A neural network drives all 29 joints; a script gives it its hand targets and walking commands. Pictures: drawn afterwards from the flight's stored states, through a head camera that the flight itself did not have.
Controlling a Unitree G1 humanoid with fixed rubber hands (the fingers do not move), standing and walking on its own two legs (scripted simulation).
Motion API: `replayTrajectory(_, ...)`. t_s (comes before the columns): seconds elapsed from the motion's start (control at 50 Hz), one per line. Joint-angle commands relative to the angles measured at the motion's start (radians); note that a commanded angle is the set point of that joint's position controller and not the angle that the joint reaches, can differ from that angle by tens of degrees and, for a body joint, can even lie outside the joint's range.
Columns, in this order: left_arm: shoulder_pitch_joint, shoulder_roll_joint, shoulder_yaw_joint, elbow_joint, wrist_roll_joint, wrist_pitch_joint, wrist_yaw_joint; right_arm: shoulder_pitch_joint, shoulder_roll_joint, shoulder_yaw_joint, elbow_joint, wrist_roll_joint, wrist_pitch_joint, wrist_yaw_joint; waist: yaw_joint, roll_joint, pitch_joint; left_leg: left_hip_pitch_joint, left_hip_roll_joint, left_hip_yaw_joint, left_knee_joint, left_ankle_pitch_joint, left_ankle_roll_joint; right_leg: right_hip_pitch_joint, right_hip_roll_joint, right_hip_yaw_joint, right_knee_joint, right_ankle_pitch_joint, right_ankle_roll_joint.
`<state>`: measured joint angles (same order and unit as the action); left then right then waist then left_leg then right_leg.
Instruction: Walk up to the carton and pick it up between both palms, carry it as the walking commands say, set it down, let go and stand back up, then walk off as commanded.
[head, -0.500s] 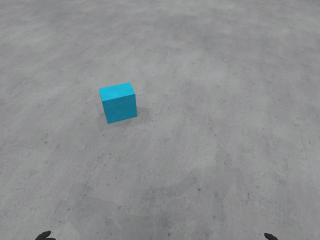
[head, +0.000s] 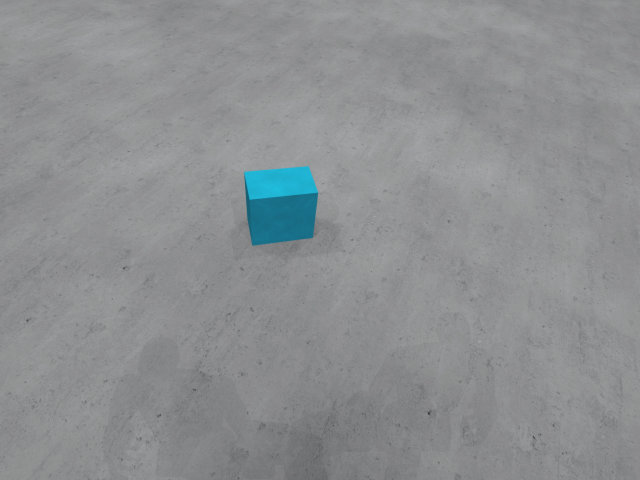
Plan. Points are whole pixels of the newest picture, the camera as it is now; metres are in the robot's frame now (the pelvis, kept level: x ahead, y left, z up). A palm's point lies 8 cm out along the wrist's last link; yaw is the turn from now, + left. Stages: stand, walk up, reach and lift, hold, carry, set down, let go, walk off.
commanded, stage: walk up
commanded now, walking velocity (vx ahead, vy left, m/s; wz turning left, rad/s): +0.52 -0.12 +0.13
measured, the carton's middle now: (280, 206) +1.20 +0.12 -0.64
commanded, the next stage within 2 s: none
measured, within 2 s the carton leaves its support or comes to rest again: neither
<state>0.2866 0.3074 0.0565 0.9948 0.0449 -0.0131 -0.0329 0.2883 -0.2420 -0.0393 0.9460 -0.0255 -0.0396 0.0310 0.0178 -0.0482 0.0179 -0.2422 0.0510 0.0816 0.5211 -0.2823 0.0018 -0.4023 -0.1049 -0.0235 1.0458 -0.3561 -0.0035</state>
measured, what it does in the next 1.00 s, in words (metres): walks ahead: right foot, then left foot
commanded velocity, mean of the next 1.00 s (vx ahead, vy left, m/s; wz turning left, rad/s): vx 0.50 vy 0.03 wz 0.04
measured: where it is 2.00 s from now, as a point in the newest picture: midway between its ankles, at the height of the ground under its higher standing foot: (304, 317)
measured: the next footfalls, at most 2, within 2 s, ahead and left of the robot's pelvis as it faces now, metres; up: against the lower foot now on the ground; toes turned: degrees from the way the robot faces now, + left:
right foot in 0.38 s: +0.35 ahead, -0.17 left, +0.00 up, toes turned -7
left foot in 0.92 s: +0.61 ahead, +0.13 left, +0.00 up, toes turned +11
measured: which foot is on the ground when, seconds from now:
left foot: down 0.00-0.38, up 0.40-0.90, down 0.92-1.00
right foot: up 0.00-0.36, down 0.38-0.92, up 0.94-1.00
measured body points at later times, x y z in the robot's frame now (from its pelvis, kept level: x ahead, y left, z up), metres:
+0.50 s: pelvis +0.25 -0.07 -0.01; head +0.29 -0.09 +0.44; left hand +0.35 +0.19 -0.13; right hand +0.25 -0.32 -0.17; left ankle +0.13 +0.09 -0.64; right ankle +0.31 -0.17 -0.74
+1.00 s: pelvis +0.50 +0.02 -0.01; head +0.53 +0.04 +0.44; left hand +0.45 +0.27 -0.17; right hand +0.65 -0.22 -0.13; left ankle +0.57 +0.12 -0.74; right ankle +0.36 -0.15 -0.66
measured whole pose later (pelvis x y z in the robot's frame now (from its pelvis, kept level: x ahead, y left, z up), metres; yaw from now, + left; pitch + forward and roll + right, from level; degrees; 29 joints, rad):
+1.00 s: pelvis +0.50 +0.02 -0.01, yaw +1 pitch +1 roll -1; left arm 0.40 0.23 0.06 1.03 0.01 -0.06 0.00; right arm 0.10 -0.21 -0.05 0.93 -0.03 -0.07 0.03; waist 0.07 -0.03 0.06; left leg -0.41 0.07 0.16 0.61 -0.21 0.04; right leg -0.26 -0.10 -0.01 1.06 -0.47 0.00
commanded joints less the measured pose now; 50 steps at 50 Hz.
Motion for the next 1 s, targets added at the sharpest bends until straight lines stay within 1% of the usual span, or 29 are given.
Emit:
replayTrajectory(0.0, -0.068, 0.035, 0.005, -0.086, -0.007, -0.028, -0.018, 0.035, -0.159, -0.034, -0.036, 0.01, -0.031, -0.014, -0.03, 0.176, 0.099, 0.143, 0.261, -0.337, -0.4, -0.195, 0.083, -0.309, -0.068, 0.052, 0.1, 0.18, 0.009)
replayTrajectory(0.02, -0.053, 0.034, 0.012, -0.077, -0.005, -0.021, -0.023, 0.053, -0.14, -0.027, -0.027, 0.011, -0.04, -0.015, -0.026, 0.169, 0.083, 0.14, 0.238, -0.269, -0.382, -0.074, 0.082, -0.274, -0.056, 0.032, 0.09, 0.21, 0.025)
replayTrajectory(0.08, -0.139, 0.011, 0.013, -0.103, -0.007, -0.004, -0.029, 0.138, -0.118, -0.026, -0.001, 0.007, -0.05, -0.022, -0.052, 0.184, 0.086, 0.184, 0.234, -0.204, -0.361, 0.136, 0.094, -0.296, -0.034, -0.006, -0.015, 0.251, 0.05)
replayTrajectory(0.18, -0.305, -0.022, -0.001, -0.146, -0.019, 0.003, -0.043, 0.167, -0.11, -0.046, 0.014, -0.002, -0.045, -0.036, -0.085, 0.233, 0.138, 0.211, 0.241, -0.126, -0.393, 0.209, 0.095, -0.244, 0.0, -0.046, -0.294, 0.281, 0.041)
replayTrajectory(0.24, -0.354, -0.028, -0.003, -0.152, -0.026, -0.001, -0.043, 0.182, -0.118, -0.055, 0.035, -0.003, -0.041, -0.041, -0.094, 0.255, 0.134, 0.243, 0.257, -0.107, -0.374, 0.276, 0.091, -0.183, 0.019, -0.068, -0.375, 0.252, 0.021)
replayTrajectory(0.3, -0.295, -0.019, -0.002, -0.13, -0.026, -0.018, -0.033, 0.165, -0.137, -0.054, 0.052, 0.003, -0.037, -0.044, -0.055, 0.265, 0.09, 0.225, 0.244, -0.052, -0.257, 0.458, 0.071, -0.01, 0.07, -0.132, -0.455, 0.185, -0.016)
replayTrajectory(0.32, -0.193, -0.009, -0.002, -0.105, -0.021, -0.028, -0.021, 0.178, -0.134, -0.043, 0.085, 0.009, -0.03, -0.041, -0.029, 0.288, 0.018, 0.214, 0.183, -0.004, -0.112, 0.472, 0.07, 0.126, 0.075, -0.146, -0.48, 0.185, -0.024)
replayTrajectory(0.34, -0.051, 0.025, 0.015, -0.055, -0.017, -0.039, -0.006, 0.2, -0.118, -0.036, 0.1, 0.012, -0.025, -0.04, 0.026, 0.186, -0.064, 0.107, 0.141, 0.023, 0.111, 0.471, 0.063, 0.347, 0.045, -0.135, -0.547, 0.201, -0.041)
replayTrajectory(0.36, 0.129, 0.107, 0.049, 0.0, -0.016, -0.053, 0.012, 0.213, -0.082, -0.022, 0.088, 0.018, -0.027, -0.039, 0.089, 0.015, -0.172, -0.126, 0.092, -0.023, 0.409, 0.159, 0.054, 0.591, -0.094, 0.047, -0.55, 0.124, -0.069)
replayTrajectory(0.38, 0.239, 0.24, 0.079, 0.006, -0.013, -0.057, 0.024, 0.244, 0.004, 0.013, 0.04, 0.032, -0.04, -0.04, 0.102, -0.342, -0.257, -0.376, -0.052, -0.062, 0.701, -0.28, 0.022, 0.693, -0.403, 0.592, -0.734, 0.046, -0.143)
replayTrajectory(0.4, 0.199, 0.225, 0.065, 0.0, -0.024, -0.05, 0.023, 0.163, -0.044, -0.011, 0.04, 0.02, -0.044, -0.042, 0.071, -0.223, -0.228, -0.372, 0.024, -0.178, 0.798, -0.26, 0.04, 0.57, -0.401, 0.63, -0.793, -0.056, -0.149)
replayTrajectory(0.42, 0.108, 0.175, 0.049, -0.018, -0.021, -0.054, 0.024, 0.121, -0.063, -0.019, 0.054, 0.011, -0.044, -0.037, 0.047, -0.13, -0.145, -0.376, 0.058, -0.181, 0.803, -0.179, 0.038, 0.46, -0.362, 0.54, -0.793, -0.03, -0.152)
replayTrajectory(0.44, 0.053, 0.118, 0.035, -0.029, -0.02, -0.059, 0.029, 0.11, -0.055, -0.022, 0.069, 0.007, -0.036, -0.03, 0.023, -0.027, -0.071, -0.369, 0.084, -0.168, 0.795, -0.105, 0.021, 0.363, -0.336, 0.451, -0.789, 0.105, -0.142)
replayTrajectory(0.46, 0.031, 0.083, 0.03, -0.029, -0.024, -0.063, 0.034, 0.119, -0.048, -0.025, 0.077, 0.007, -0.016, -0.021, -0.008, 0.021, -0.045, -0.34, 0.095, -0.165, 0.794, -0.049, 0.004, 0.291, -0.308, 0.383, -0.775, 0.253, -0.116)
replayTrajectory(0.48, -0.007, 0.046, 0.022, -0.03, -0.028, -0.071, 0.034, 0.132, -0.03, -0.019, 0.082, 0.003, -0.002, -0.012, -0.026, -0.036, -0.042, -0.303, 0.099, -0.145, 0.756, -0.013, -0.005, 0.246, -0.252, 0.258, -0.771, 0.353, -0.09)
replayTrajectory(0.5, 0.001, 0.035, 0.02, -0.027, -0.028, -0.077, 0.031, 0.124, -0.019, -0.013, 0.079, 0.001, 0.014, -0.002, -0.03, -0.094, -0.042, -0.284, 0.09, -0.123, 0.731, 0.024, -0.008, 0.221, -0.224, 0.192, -0.776, 0.4, -0.074)
replayTrajectory(0.52, 0.022, 0.027, 0.017, -0.021, -0.028, -0.082, 0.031, 0.108, -0.015, -0.011, 0.072, -0.002, 0.026, 0.005, -0.029, -0.117, -0.032, -0.286, 0.086, -0.107, 0.704, 0.056, -0.012, 0.216, -0.206, 0.149, -0.784, 0.419, -0.062)
replayTrajectory(0.62, 0.137, 0.029, 0.024, -0.01, -0.024, -0.084, 0.041, -0.061, -0.022, -0.011, 0.015, -0.008, 0.05, 0.034, 0.007, -0.103, 0.055, -0.405, 0.087, -0.056, 0.545, 0.21, -0.028, 0.269, -0.205, 0.061, -0.85, 0.405, -0.065)
replayTrajectory(0.68, 0.203, 0.025, 0.03, 0.006, -0.019, -0.081, 0.05, -0.181, -0.011, -0.005, -0.031, -0.002, 0.049, 0.047, 0.037, -0.097, 0.111, -0.441, 0.08, -0.036, 0.382, 0.239, -0.037, 0.309, -0.209, 0.027, -0.885, 0.384, -0.068)
replayTrajectory(0.74, 0.228, 0.032, 0.03, 0.016, -0.02, -0.076, 0.055, -0.269, 0.003, 0.006, -0.068, 0.001, 0.046, 0.053, 0.044, -0.106, 0.138, -0.395, 0.069, -0.004, 0.226, 0.247, -0.033, 0.319, -0.21, -0.009, -0.901, 0.38, -0.071)
replayTrajectory(0.78, 0.215, 0.046, 0.032, 0.02, -0.023, -0.072, 0.053, -0.306, 0.001, 0.009, -0.085, 0.007, 0.037, 0.054, 0.03, -0.133, 0.138, -0.316, 0.059, 0.008, 0.124, 0.221, -0.023, 0.304, -0.196, -0.025, -0.896, 0.347, -0.072)
replayTrajectory(0.82, 0.195, 0.054, 0.024, 0.016, -0.022, -0.069, 0.039, -0.299, -0.016, 0.007, -0.084, 0.009, 0.015, 0.042, 0.017, -0.209, 0.106, -0.169, 0.04, 0.063, 0.073, 0.173, -0.013, 0.261, -0.156, -0.087, -0.886, 0.226, -0.09)
replayTrajectory(0.84, 0.209, 0.064, 0.025, 0.014, -0.024, -0.066, 0.037, -0.268, -0.033, -0.002, -0.075, 0.005, 0.008, 0.035, 0.007, -0.17, 0.087, -0.113, 0.024, 0.088, 0.06, 0.134, -0.009, 0.266, -0.163, -0.073, -0.841, 0.271, -0.095)
replayTrajectory(0.88, 0.228, 0.061, 0.019, 0.013, -0.034, -0.061, 0.036, -0.072, -0.082, -0.033, -0.007, -0.011, -0.016, 0.013, -0.049, 0.013, -0.044, 0.131, -0.022, 0.122, -0.02, 0.081, 0.02, 0.278, -0.119, -0.099, -0.526, 0.446, -0.079)
replayTrajectory(0.9, 0.237, 0.03, 0.005, 0.001, -0.04, -0.061, 0.039, 0.084, -0.151, -0.06, 0.036, -0.021, -0.031, -0.002, -0.109, 0.142, -0.151, 0.352, 0.079, -0.044, -0.029, 0.01, 0.05, 0.113, -0.08, -0.098, -0.235, 0.349, -0.052)
replayTrajectory(0.92, 0.248, -0.041, -0.012, -0.045, -0.04, -0.067, 0.037, 0.192, -0.27, -0.094, 0.039, -0.022, -0.035, -0.017, -0.139, 0.435, -0.223, 0.511, 0.398, -0.509, -0.209, -0.052, 0.132, -0.196, 0.07, -0.071, 0.076, -0.151, -0.004)
replayTrajectory(0.94, 0.212, -0.018, 0.007, -0.027, -0.03, -0.06, 0.045, 0.211, -0.283, -0.089, 0.034, -0.007, -0.028, -0.017, -0.118, 0.3, -0.238, 0.49, 0.487, -0.671, -0.289, -0.076, 0.147, -0.273, 0.036, 0.047, 0.227, -0.215, -0.016)
replayTrajectory(0.96, 0.178, -0.009, 0.018, -0.002, -0.036, -0.052, 0.042, 0.167, -0.242, -0.07, 0.023, 0.0, -0.03, -0.021, -0.072, 0.125, -0.157, 0.372, 0.486, -0.621, -0.27, 0.054, 0.115, -0.274, -0.005, 0.089, 0.261, -0.129, -0.02)
replayTrajectory(0.98, 0.163, -0.03, 0.016, 0.012, -0.035, -0.049, 0.035, 0.095, -0.159, -0.045, 0.016, 0.002, -0.036, -0.019, -0.035, 0.069, -0.078, 0.229, 0.407, -0.46, -0.253, 0.212, 0.101, -0.214, -0.043, 0.084, 0.222, -0.029, -0.012)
